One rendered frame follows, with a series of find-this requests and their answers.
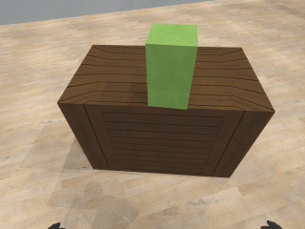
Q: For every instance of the carton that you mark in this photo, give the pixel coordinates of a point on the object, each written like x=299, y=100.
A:
x=171, y=51

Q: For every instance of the pedestal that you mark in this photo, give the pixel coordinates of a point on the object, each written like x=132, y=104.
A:
x=106, y=106

